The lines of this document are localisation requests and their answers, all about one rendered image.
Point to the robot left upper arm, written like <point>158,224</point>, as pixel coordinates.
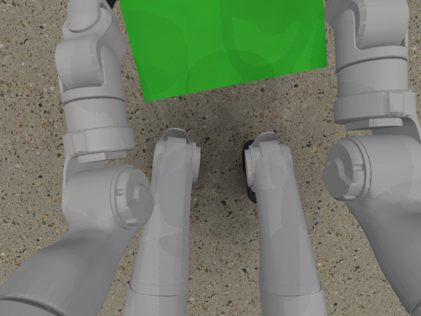
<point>103,208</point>

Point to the carton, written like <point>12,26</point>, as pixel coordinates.
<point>188,46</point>

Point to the robot right forearm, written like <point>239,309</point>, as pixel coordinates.
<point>371,54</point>

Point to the robot left forearm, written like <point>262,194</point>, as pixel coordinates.
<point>88,67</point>

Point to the robot left shin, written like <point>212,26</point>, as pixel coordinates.
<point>161,144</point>

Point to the robot right upper arm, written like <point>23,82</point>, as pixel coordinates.
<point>378,177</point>

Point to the right robot foot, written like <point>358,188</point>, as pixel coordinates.
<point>250,193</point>

